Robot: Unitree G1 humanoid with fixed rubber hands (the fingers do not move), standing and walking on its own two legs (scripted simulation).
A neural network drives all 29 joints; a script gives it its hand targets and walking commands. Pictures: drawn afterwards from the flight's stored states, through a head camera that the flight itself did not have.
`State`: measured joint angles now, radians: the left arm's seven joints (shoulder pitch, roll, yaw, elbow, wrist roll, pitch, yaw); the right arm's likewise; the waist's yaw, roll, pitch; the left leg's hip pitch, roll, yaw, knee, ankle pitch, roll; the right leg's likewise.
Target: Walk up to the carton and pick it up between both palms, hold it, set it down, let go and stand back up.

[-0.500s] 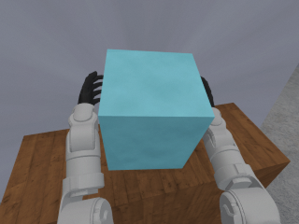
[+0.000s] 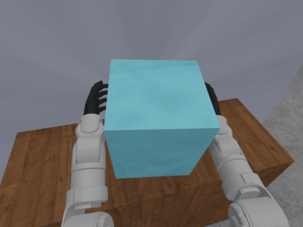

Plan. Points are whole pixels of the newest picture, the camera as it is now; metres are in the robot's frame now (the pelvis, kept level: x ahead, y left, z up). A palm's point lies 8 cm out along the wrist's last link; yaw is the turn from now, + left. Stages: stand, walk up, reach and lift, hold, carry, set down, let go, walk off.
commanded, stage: set down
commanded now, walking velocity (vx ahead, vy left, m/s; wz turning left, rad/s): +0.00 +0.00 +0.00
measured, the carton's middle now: (154, 122) +0.36 -0.01 +0.12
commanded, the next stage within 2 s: none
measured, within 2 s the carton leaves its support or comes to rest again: rests again in 1.76 s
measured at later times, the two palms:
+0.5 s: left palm (103, 118) +0.39 +0.12 +0.11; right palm (212, 118) +0.37 -0.18 +0.11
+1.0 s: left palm (106, 124) +0.39 +0.11 +0.09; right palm (212, 123) +0.37 -0.19 +0.08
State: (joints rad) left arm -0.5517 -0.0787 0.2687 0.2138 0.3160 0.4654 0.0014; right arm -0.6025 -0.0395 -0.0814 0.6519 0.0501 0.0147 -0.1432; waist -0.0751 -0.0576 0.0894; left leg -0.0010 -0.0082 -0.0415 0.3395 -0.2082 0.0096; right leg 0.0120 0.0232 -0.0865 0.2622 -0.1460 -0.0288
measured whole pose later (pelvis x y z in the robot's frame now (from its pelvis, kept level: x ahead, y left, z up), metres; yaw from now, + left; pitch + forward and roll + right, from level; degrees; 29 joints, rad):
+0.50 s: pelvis +0.00 -0.01 +0.00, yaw -1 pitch -3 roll -1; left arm -0.60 -0.08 0.29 0.46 0.30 0.30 0.04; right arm -0.62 -0.03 -0.20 0.81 -0.05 -0.09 -0.10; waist -0.05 -0.05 0.05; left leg -0.09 0.00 -0.03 0.33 -0.19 0.00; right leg -0.08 0.03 -0.09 0.26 -0.13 -0.04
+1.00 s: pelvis +0.00 +0.00 +0.00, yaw -2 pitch +1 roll -1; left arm -0.61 -0.10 0.32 0.61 0.28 0.20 0.07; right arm -0.63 -0.02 -0.28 0.87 -0.13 -0.13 -0.06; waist -0.04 -0.01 0.01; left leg -0.16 0.00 0.00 0.32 -0.18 0.01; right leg -0.16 0.03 -0.07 0.25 -0.11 -0.03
